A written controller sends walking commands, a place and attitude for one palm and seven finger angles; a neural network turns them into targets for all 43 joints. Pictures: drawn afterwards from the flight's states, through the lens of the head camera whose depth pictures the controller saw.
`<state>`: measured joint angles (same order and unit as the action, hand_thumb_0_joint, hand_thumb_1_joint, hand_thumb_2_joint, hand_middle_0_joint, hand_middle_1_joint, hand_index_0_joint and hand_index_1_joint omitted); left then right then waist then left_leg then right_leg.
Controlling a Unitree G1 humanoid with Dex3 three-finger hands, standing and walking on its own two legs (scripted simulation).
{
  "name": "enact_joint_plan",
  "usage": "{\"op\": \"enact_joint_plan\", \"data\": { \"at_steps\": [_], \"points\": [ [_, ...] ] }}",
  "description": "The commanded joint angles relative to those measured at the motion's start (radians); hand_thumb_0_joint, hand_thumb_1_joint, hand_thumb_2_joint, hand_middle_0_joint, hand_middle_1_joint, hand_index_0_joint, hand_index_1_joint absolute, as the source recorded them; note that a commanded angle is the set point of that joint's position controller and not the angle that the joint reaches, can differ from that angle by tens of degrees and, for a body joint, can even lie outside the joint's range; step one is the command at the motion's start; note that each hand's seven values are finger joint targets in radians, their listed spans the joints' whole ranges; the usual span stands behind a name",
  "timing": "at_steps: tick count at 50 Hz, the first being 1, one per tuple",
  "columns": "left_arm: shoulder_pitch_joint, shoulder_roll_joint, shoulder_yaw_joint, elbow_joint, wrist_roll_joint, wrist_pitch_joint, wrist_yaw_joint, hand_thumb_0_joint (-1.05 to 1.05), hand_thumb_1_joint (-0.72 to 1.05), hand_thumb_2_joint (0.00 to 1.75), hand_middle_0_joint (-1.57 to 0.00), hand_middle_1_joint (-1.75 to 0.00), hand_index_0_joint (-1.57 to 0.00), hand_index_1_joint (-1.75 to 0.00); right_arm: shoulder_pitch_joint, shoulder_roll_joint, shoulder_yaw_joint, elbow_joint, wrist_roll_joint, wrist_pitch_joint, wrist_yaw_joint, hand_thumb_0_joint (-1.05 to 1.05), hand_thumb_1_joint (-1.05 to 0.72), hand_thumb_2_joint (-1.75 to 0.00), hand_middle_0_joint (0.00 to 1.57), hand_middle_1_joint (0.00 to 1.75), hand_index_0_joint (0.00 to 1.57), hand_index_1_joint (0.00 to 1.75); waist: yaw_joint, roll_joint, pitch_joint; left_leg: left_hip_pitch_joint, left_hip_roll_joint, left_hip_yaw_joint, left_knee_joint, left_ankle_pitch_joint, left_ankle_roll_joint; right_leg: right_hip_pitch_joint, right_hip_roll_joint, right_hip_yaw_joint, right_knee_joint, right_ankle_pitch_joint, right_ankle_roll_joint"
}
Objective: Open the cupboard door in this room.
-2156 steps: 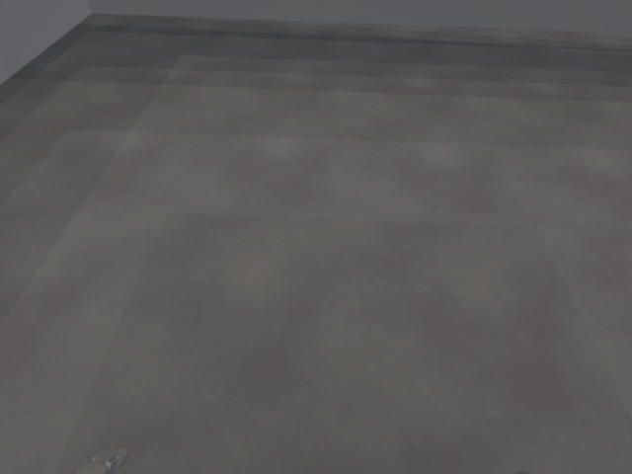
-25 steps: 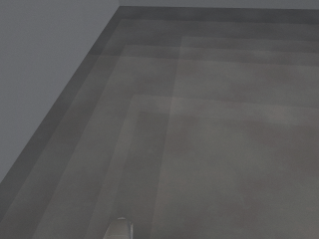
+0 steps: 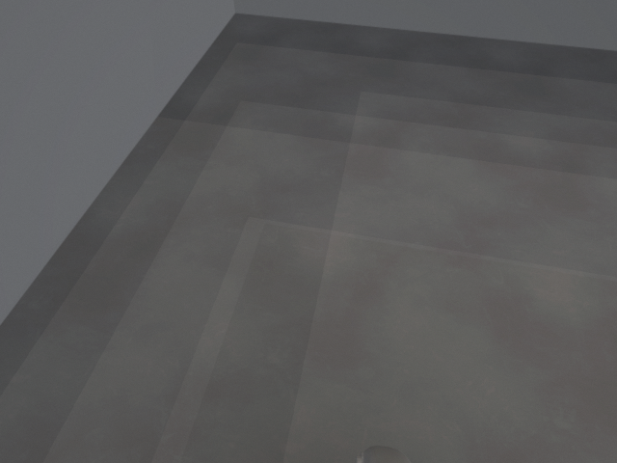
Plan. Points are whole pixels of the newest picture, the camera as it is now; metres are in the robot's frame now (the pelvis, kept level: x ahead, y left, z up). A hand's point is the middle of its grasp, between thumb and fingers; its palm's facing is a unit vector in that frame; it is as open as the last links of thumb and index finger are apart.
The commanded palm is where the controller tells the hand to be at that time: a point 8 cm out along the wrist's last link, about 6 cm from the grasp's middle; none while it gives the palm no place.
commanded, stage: turn to face it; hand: left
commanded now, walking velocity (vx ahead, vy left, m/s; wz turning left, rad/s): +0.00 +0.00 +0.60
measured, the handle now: out of the picture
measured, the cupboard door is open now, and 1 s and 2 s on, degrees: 49 49 49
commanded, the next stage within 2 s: none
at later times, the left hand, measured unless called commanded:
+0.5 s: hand (232, 420) +0.20 +0.14 -0.17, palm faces +0.34 -0.92 -0.19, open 7.2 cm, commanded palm none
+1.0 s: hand (212, 439) +0.17 +0.16 -0.15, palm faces +0.54 -0.79 -0.30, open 7.4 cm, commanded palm none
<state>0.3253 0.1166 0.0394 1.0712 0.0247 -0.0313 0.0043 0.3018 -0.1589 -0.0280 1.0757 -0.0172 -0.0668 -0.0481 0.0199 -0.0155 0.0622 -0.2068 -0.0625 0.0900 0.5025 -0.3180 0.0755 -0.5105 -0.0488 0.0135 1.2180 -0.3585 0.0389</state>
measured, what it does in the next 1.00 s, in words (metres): walks ahead, turning left: right foot, then left foot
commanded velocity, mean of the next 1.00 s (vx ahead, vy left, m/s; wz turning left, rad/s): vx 0.00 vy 0.00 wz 0.60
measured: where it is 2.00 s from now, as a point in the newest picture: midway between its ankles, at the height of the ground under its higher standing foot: (345, 452)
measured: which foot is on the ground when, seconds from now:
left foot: down 0.00-0.18, up 0.20-0.56, down 0.58-1.00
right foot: up 0.00-0.16, down 0.18-0.58, up 0.60-1.00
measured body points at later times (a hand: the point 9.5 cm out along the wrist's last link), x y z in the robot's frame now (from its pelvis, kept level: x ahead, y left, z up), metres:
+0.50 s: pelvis +0.15 -0.07 +0.00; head +0.19 -0.04 +0.44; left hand +0.18 +0.19 -0.15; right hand +0.35 -0.29 -0.13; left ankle +0.15 +0.05 -0.69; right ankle +0.16 -0.17 -0.73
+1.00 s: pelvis +0.21 -0.08 +0.00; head +0.26 -0.06 +0.44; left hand +0.14 +0.20 -0.13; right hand +0.39 -0.25 -0.16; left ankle +0.18 +0.04 -0.73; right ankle +0.27 -0.19 -0.72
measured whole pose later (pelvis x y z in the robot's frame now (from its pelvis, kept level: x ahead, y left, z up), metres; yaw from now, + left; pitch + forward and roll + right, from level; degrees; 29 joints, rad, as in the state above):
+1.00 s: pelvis +0.21 -0.08 +0.00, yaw +34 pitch +3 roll +0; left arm 0.16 0.24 0.07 0.88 0.01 0.03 0.01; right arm 0.20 -0.22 -0.06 0.91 -0.03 0.05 0.01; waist -0.02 0.03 0.08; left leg -0.39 -0.04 -0.07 0.55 -0.22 0.01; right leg -0.37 -0.03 -0.01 0.70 -0.36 0.10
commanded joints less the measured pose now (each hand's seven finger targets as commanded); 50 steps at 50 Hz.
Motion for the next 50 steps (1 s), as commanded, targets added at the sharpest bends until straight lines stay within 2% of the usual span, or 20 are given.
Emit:
{"op": "enact_joint_plan", "data": {
  "at_steps": [1, 5, 7, 8, 9, 10, 12, 14, 17, 24, 27, 28, 29, 30, 34, 36, 44, 47, 49, 50],
  "points": [
    [-0.001, 0.035, 0.003, -0.081, -0.002, 0.002, 0.000, 0.00, 0.90, 0.90, -0.20, -0.30, -0.20, -0.30, 0.054, -0.130, -0.018, -0.035, 0.005, -0.013, 0.007, 0.00, -0.90, -0.90, 0.20, 0.30, 0.20, 0.30, 0.000, 0.080, 0.011, -0.085, 0.227, -0.129, -0.137, 0.869, 0.089, 0.095, -0.005, -0.081, -0.366, 0.094, 0.037],
    [-0.061, 0.108, 0.021, -0.117, -0.009, 0.002, -0.003, 0.00, 0.90, 0.90, -0.20, -0.30, -0.20, -0.30, 0.057, -0.172, -0.035, -0.036, 0.007, 0.023, 0.017, 0.00, -0.90, -0.90, 0.20, 0.30, 0.20, 0.30, -0.012, 0.195, -0.047, -0.057, 0.220, -0.168, -0.057, 0.759, 0.046, 0.178, 0.037, -0.128, -0.501, 0.207, 0.039],
    [-0.033, 0.150, 0.032, -0.124, -0.013, -0.006, -0.003, 0.00, 0.90, 0.90, -0.20, -0.30, -0.20, -0.30, 0.036, -0.179, -0.041, -0.055, 0.008, 0.034, 0.020, 0.00, -0.90, -0.90, 0.20, 0.30, 0.20, 0.30, 0.021, 0.156, -0.073, -0.090, 0.204, -0.198, 0.027, 0.649, 0.011, 0.312, 0.030, -0.125, -0.628, 0.275, 0.036],
    [0.036, 0.199, 0.044, -0.111, -0.012, -0.016, 0.002, 0.00, 0.90, 0.90, -0.20, -0.30, -0.20, -0.30, 0.029, -0.172, -0.043, -0.064, 0.014, 0.034, 0.025, 0.00, -0.90, -0.90, 0.20, 0.30, 0.20, 0.30, 0.058, 0.088, -0.130, -0.180, 0.172, -0.173, 0.141, 0.519, -0.029, 0.498, -0.041, -0.073, -0.688, 0.484, 0.019],
    [0.132, 0.309, 0.069, -0.102, -0.003, -0.027, 0.016, 0.00, 0.90, 0.90, -0.20, -0.30, -0.20, -0.30, 0.060, -0.127, -0.042, -0.083, 0.022, 0.030, 0.032, 0.00, -0.90, -0.90, 0.20, 0.30, 0.20, 0.30, 0.092, -0.170, -0.253, -0.343, 0.059, -0.064, 0.418, 0.129, -0.091, 0.722, -0.309, 0.166, -0.686, 0.835, -0.078],
    [0.184, 0.366, 0.076, -0.098, -0.008, -0.021, 0.022, 0.00, 0.90, 0.90, -0.20, -0.30, -0.20, -0.30, 0.081, -0.116, -0.044, -0.097, 0.028, 0.040, 0.025, 0.00, -0.90, -0.90, 0.20, 0.30, 0.20, 0.30, 0.101, -0.320, -0.371, -0.340, 0.027, -0.056, 0.703, -0.375, -0.115, 0.742, -0.526, 0.324, -0.740, 1.040, -0.195],
    [0.059, 0.279, 0.053, -0.136, -0.005, -0.008, 0.039, 0.00, 0.90, 0.90, -0.20, -0.30, -0.20, -0.30, 0.009, -0.103, -0.039, -0.107, 0.018, 0.057, 0.026, 0.00, -0.90, -0.90, 0.20, 0.30, 0.20, 0.30, 0.073, -0.242, -0.230, -0.422, 0.118, -0.120, 0.858, -0.294, -0.115, 0.589, -0.450, 0.226, -0.762, 0.883, -0.214],
    [-0.042, 0.241, 0.044, -0.168, -0.007, 0.008, 0.044, 0.00, 0.90, 0.90, -0.20, -0.30, -0.20, -0.30, -0.037, -0.087, -0.038, -0.117, 0.014, 0.078, 0.043, 0.00, -0.90, -0.90, 0.20, 0.30, 0.20, 0.30, 0.023, -0.147, -0.171, -0.399, 0.155, -0.110, 0.799, -0.221, -0.120, 0.473, -0.378, 0.048, -0.773, 0.776, -0.152],
    [-0.109, 0.234, 0.041, -0.195, -0.001, 0.006, 0.038, 0.00, 0.90, 0.90, -0.20, -0.30, -0.20, -0.30, -0.040, -0.069, -0.033, -0.122, 0.006, 0.103, 0.060, 0.00, -0.90, -0.90, 0.20, 0.30, 0.20, 0.30, -0.027, -0.167, -0.111, -0.332, 0.142, -0.046, 0.638, -0.143, -0.136, 0.363, -0.324, -0.120, -0.794, 0.742, -0.100],
    [-0.120, 0.256, 0.063, -0.213, 0.011, 0.010, 0.028, 0.00, 0.90, 0.90, -0.20, -0.30, -0.20, -0.30, -0.149, -0.089, -0.040, -0.205, 0.004, 0.102, 0.080, 0.00, -0.90, -0.90, 0.20, 0.30, 0.20, 0.30, -0.023, -0.183, -0.054, -0.239, 0.119, 0.030, 0.322, -0.073, -0.119, 0.336, -0.338, -0.206, -0.743, 0.663, -0.096],
    [-0.137, 0.281, 0.069, -0.231, -0.002, 0.015, 0.016, 0.00, 0.90, 0.90, -0.20, -0.30, -0.20, -0.30, -0.052, -0.169, -0.061, -0.209, -0.005, 0.092, 0.079, 0.00, -0.90, -0.90, 0.20, 0.30, 0.20, 0.30, -0.097, -0.049, -0.132, 0.007, 0.077, 0.046, 0.062, 0.130, -0.093, 0.277, -0.314, -0.256, -0.510, 0.560, -0.041],
    [-0.146, 0.241, 0.063, -0.255, -0.011, 0.021, 0.008, 0.00, 0.90, 0.90, -0.20, -0.30, -0.20, -0.30, 0.030, -0.278, -0.088, -0.199, -0.012, 0.082, 0.075, 0.00, -0.90, -0.90, 0.20, 0.30, 0.20, 0.30, -0.144, 0.194, -0.199, 0.172, 0.250, -0.208, -0.041, 0.400, -0.006, 0.088, -0.210, -0.270, -0.271, 0.198, 0.024],
    [-0.195, 0.185, 0.039, -0.311, -0.015, 0.025, 0.006, 0.00, 0.90, 0.90, -0.20, -0.30, -0.20, -0.30, 0.073, -0.377, -0.107, -0.208, -0.007, 0.078, 0.064, 0.00, -0.90, -0.90, 0.20, 0.30, 0.20, 0.30, -0.159, 0.428, -0.217, 0.213, 0.489, -0.556, -0.112, 0.804, 0.135, -0.118, -0.063, -0.181, -0.030, -0.358, 0.085],
    [-0.212, 0.221, 0.041, -0.325, -0.006, 0.040, 0.014, 0.00, 0.90, 0.90, -0.20, -0.30, -0.20, -0.30, 0.061, -0.380, -0.100, -0.204, -0.001, 0.084, 0.054, 0.00, -0.90, -0.90, 0.20, 0.30, 0.20, 0.30, -0.146, 0.264, -0.239, 0.211, 0.532, -0.529, -0.106, 0.709, 0.193, -0.142, -0.072, -0.036, 0.047, -0.334, 0.061],
    [-0.166, 0.229, 0.057, -0.253, 0.005, 0.058, 0.004, 0.00, 0.90, 0.90, -0.20, -0.30, -0.20, -0.30, -0.157, -0.287, -0.072, -0.279, -0.002, 0.075, 0.035, 0.00, -0.90, -0.90, 0.20, 0.30, 0.20, 0.30, -0.039, 0.219, -0.104, -0.025, 0.322, -0.321, -0.163, 0.323, 0.071, -0.110, -0.076, 0.004, 0.050, -0.045, 0.080],
    [-0.114, 0.218, 0.057, -0.232, 0.004, 0.062, -0.001, 0.00, 0.90, 0.90, -0.20, -0.30, -0.20, -0.30, -0.172, -0.277, -0.069, -0.284, -0.002, 0.070, 0.039, 0.00, -0.90, -0.90, 0.20, 0.30, 0.20, 0.30, -0.017, 0.150, -0.115, -0.040, 0.282, -0.280, -0.173, 0.268, 0.058, -0.068, -0.058, -0.011, 0.002, 0.006, 0.084],
    [-0.178, 0.200, 0.043, -0.273, -0.008, 0.055, 0.006, 0.00, 0.90, 0.90, -0.20, -0.30, -0.20, -0.30, -0.100, -0.283, -0.086, -0.246, -0.008, 0.079, 0.043, 0.00, -0.90, -0.90, 0.20, 0.30, 0.20, 0.30, -0.052, 0.139, -0.130, 0.016, 0.287, -0.379, -0.148, 0.289, 0.098, 0.000, -0.008, -0.026, -0.317, -0.062, 0.081],
    [-0.128, 0.193, 0.040, -0.265, -0.016, 0.049, 0.011, 0.00, 0.90, 0.90, -0.20, -0.30, -0.20, -0.30, -0.129, -0.282, -0.091, -0.247, -0.009, 0.089, 0.044, 0.00, -0.90, -0.90, 0.20, 0.30, 0.20, 0.30, -0.033, 0.173, -0.139, -0.057, 0.265, -0.412, -0.109, 0.338, 0.087, 0.153, 0.035, -0.045, -0.501, -0.058, 0.062],
    [-0.037, 0.215, 0.047, -0.242, -0.017, 0.036, 0.015, 0.00, 0.90, 0.90, -0.20, -0.30, -0.20, -0.30, -0.170, -0.269, -0.095, -0.257, 0.001, 0.093, 0.046, 0.00, -0.90, -0.90, 0.20, 0.30, 0.20, 0.30, 0.014, 0.143, -0.157, -0.153, 0.217, -0.392, -0.034, 0.295, 0.043, 0.332, 0.039, -0.051, -0.709, 0.098, 0.052],
    [0.002, 0.262, 0.056, -0.233, -0.009, 0.025, 0.022, 0.00, 0.90, 0.90, -0.20, -0.30, -0.20, -0.30, -0.162, -0.219, -0.089, -0.261, 0.010, 0.092, 0.050, 0.00, -0.90, -0.90, 0.20, 0.30, 0.20, 0.30, 0.033, 0.005, -0.184, -0.276, 0.142, -0.337, 0.074, 0.140, -0.013, 0.484, -0.075, 0.051, -0.868, 0.132, 0.025]
  ]
}}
